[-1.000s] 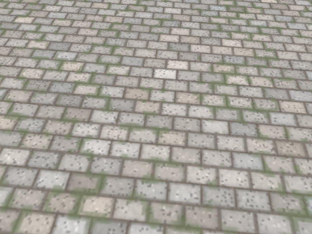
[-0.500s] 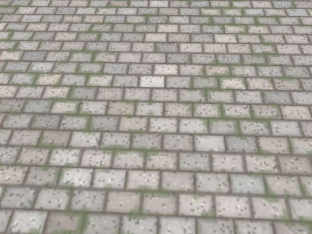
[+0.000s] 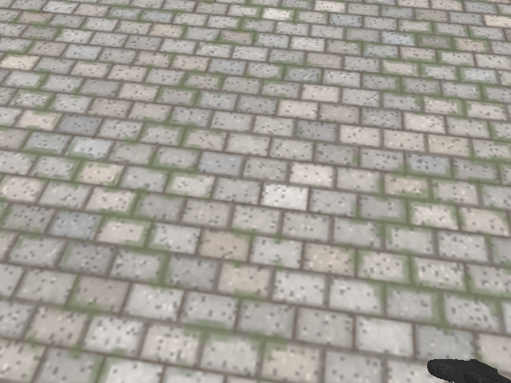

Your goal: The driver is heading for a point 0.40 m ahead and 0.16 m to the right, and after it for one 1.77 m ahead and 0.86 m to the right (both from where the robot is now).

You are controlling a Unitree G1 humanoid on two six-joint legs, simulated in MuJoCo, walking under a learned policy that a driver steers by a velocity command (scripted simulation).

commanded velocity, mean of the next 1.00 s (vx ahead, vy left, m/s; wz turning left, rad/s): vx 0.31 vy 0.00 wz -0.51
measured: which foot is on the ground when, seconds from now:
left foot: down 0.00-0.52, up 0.54-1.00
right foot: down 0.00-0.02, up 0.04-0.50, down 0.52-1.00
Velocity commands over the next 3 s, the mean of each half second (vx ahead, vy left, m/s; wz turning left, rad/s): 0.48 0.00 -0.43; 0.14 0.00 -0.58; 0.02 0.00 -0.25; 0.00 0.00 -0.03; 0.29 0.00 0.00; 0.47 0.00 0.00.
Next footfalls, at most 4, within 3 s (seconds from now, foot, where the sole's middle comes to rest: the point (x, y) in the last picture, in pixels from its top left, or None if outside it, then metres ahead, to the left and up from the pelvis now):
0.52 right None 0.44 -0.16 -0.76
1.04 left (283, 337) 0.58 0.00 -0.76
1.38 right None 0.39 -0.19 -0.76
2.74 right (440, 290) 0.75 -0.44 -0.76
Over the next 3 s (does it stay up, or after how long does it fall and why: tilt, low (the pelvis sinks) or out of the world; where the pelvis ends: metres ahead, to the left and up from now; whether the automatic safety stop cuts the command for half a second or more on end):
stays up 0.77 -0.34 0.02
